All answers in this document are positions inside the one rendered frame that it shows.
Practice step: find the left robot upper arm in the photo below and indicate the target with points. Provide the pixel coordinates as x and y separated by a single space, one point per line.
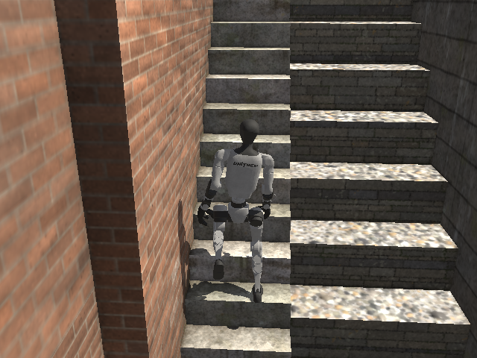
218 167

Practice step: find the right robot shin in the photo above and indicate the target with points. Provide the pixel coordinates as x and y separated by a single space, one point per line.
257 267

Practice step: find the right robot forearm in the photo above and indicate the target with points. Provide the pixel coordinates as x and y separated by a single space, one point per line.
266 199

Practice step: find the right robot upper arm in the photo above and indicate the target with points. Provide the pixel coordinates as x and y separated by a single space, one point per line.
268 173

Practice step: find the robot left hand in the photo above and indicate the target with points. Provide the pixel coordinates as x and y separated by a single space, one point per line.
201 214

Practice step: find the humanoid robot torso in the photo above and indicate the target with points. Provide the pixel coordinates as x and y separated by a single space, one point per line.
241 180

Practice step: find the left robot forearm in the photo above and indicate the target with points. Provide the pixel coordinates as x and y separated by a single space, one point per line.
208 197

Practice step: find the robot right hand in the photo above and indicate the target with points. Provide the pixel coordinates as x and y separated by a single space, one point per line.
267 212

